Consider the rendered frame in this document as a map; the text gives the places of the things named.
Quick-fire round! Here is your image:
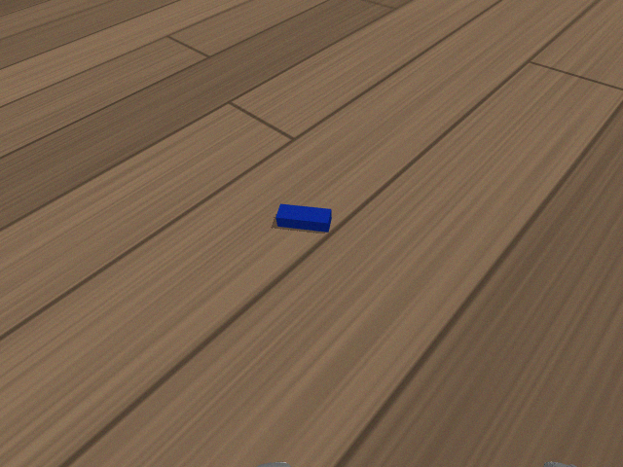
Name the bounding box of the carton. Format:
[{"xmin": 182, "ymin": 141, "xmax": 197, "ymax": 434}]
[{"xmin": 275, "ymin": 204, "xmax": 332, "ymax": 233}]

